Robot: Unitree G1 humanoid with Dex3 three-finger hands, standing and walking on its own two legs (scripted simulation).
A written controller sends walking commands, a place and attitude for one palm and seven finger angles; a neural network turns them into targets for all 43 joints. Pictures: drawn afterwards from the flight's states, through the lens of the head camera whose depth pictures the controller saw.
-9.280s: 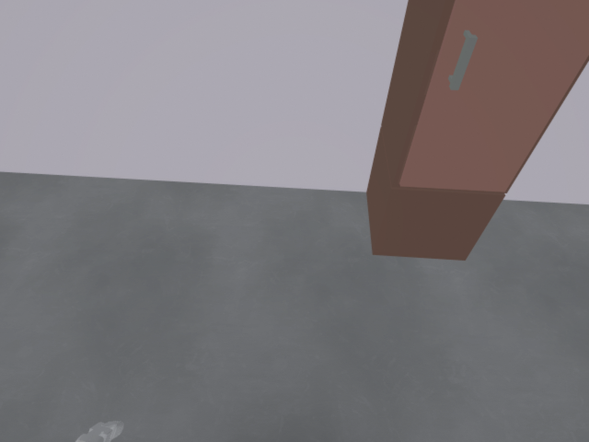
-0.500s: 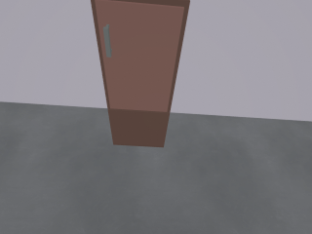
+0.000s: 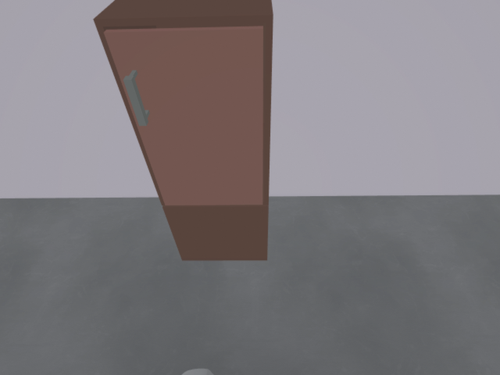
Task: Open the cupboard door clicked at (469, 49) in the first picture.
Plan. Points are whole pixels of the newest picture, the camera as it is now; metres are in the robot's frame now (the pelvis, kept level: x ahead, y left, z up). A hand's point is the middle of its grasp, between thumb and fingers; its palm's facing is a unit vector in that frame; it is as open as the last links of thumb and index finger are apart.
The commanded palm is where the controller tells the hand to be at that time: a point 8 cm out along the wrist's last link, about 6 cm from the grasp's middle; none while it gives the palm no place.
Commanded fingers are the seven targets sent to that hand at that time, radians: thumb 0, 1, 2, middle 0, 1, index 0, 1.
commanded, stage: take the last steps up to it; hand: left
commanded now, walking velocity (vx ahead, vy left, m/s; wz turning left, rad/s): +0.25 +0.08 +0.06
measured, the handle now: (138, 98) +0.72 +0.31 +0.09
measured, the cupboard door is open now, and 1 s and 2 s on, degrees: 0 0 0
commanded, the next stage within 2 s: come to a stop and stand still in 0.28 s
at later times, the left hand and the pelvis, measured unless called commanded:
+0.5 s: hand out of the picture +0.12 +0.25 -0.18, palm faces +0.07 -0.99 -0.16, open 7.4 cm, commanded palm none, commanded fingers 0.00 0.90 0.90 -0.20 -0.30 -0.20 -0.30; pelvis +0.14 +0.08 +0.00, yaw +0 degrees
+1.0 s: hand (153, 350) +0.21 +0.20 -0.15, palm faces +0.03 -0.96 -0.27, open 7.3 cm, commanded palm none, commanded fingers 0.00 0.90 0.90 -0.20 -0.30 -0.20 -0.30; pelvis +0.13 +0.02 +0.00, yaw +0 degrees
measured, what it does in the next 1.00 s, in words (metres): walks ahead: left foot, then right foot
